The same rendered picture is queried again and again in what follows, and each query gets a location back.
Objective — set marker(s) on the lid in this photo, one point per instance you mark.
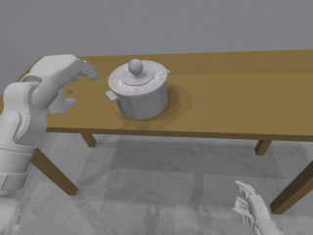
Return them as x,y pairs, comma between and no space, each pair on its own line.
126,84

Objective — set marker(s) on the robot right forearm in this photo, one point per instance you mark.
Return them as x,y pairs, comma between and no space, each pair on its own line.
265,226

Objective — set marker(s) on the table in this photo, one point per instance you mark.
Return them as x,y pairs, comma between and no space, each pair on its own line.
248,95

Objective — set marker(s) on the left robot upper arm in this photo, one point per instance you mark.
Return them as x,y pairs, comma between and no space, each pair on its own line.
10,211

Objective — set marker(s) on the robot left forearm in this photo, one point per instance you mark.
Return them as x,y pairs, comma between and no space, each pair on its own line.
22,125

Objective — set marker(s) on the left robot hand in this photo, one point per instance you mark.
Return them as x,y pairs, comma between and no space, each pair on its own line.
62,69

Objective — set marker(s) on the knob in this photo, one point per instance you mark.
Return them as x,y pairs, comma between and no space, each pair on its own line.
135,66

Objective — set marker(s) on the right robot hand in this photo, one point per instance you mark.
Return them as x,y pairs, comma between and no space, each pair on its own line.
247,212

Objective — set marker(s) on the pot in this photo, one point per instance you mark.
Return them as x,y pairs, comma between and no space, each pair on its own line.
143,107

